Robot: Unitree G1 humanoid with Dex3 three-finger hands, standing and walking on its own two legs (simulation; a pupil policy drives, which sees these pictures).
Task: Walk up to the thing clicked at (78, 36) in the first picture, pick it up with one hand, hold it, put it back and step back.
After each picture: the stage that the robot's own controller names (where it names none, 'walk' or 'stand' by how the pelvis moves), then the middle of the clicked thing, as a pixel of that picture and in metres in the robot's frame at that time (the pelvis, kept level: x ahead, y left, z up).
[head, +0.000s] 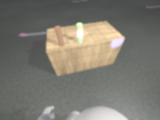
stand; (79, 33) +0.97 +0.20 -0.04
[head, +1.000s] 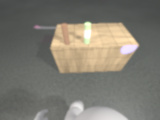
walk; (87, 34) +0.90 +0.14 -0.03
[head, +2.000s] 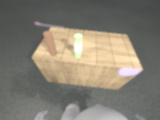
walk; (77, 47) +0.61 +0.17 -0.02
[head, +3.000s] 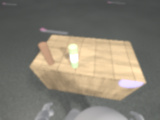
stand; (73, 57) +0.52 +0.20 -0.04
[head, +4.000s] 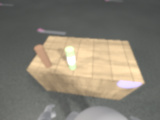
stand; (71, 59) +0.50 +0.21 -0.05
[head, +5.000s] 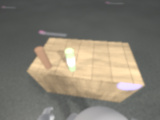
stand; (71, 61) +0.49 +0.21 -0.05
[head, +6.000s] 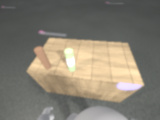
stand; (70, 61) +0.49 +0.22 -0.05
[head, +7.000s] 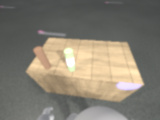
stand; (70, 61) +0.49 +0.22 -0.05
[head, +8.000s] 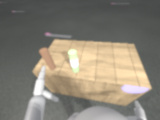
rise first; (74, 62) +0.48 +0.21 -0.04
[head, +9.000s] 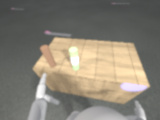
go down; (74, 59) +0.50 +0.21 -0.04
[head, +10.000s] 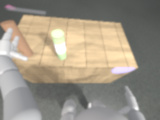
go down; (60, 47) +0.51 +0.20 +0.01
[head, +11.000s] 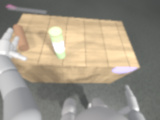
approach; (58, 45) +0.51 +0.21 +0.03
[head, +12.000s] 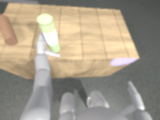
close in; (51, 37) +0.53 +0.21 +0.07
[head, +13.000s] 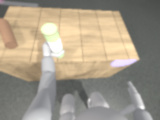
lift; (55, 44) +0.49 +0.19 +0.07
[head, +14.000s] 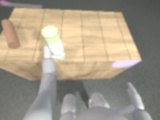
lift; (56, 46) +0.47 +0.19 +0.07
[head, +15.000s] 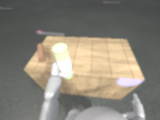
lift; (64, 64) +0.32 +0.18 +0.14
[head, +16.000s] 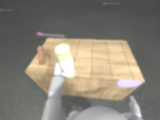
hold; (67, 63) +0.33 +0.17 +0.14
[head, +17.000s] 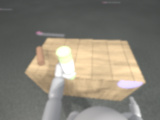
hold; (67, 65) +0.32 +0.16 +0.12
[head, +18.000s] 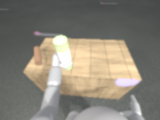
crouch; (64, 55) +0.38 +0.18 +0.16
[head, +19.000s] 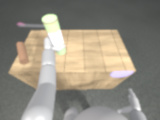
lower; (56, 38) +0.49 +0.20 +0.17
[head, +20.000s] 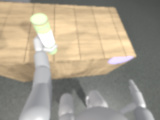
lower; (47, 38) +0.52 +0.21 +0.07
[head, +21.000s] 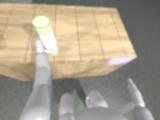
lower; (48, 40) +0.51 +0.21 +0.07
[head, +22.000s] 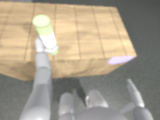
lower; (48, 39) +0.51 +0.20 +0.07
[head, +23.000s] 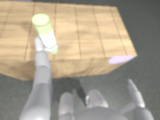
lower; (48, 38) +0.52 +0.21 +0.07
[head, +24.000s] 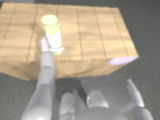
open; (54, 38) +0.52 +0.18 +0.07
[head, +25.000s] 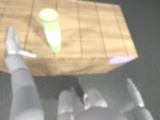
rise; (53, 35) +0.51 +0.18 +0.07
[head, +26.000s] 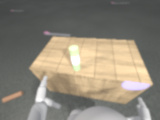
sink last; (75, 59) +0.49 +0.18 +0.01
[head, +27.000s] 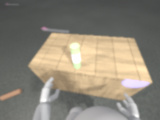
stand; (76, 57) +0.49 +0.18 +0.00
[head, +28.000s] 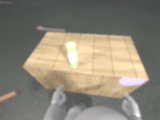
stand; (72, 56) +0.49 +0.19 +0.01
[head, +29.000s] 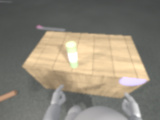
stand; (72, 56) +0.49 +0.18 +0.02
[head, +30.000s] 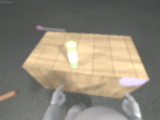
stand; (72, 56) +0.49 +0.18 +0.02
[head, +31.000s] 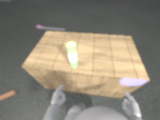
stand; (72, 56) +0.48 +0.18 +0.02
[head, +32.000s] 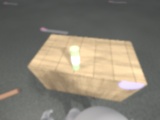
stand; (75, 59) +0.49 +0.17 -0.02
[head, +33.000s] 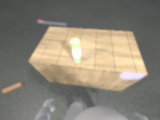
walk; (76, 52) +0.53 +0.16 -0.03
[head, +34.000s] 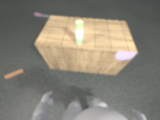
walk; (79, 33) +0.75 +0.16 -0.03
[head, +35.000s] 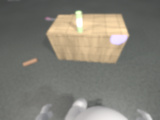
stand; (79, 22) +1.06 +0.26 -0.02
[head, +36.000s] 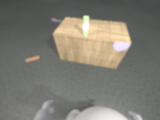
stand; (85, 26) +1.10 +0.15 -0.04
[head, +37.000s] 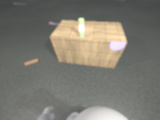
stand; (81, 28) +1.09 +0.19 -0.05
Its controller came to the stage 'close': yes
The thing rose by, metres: 0.20
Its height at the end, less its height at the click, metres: +0.00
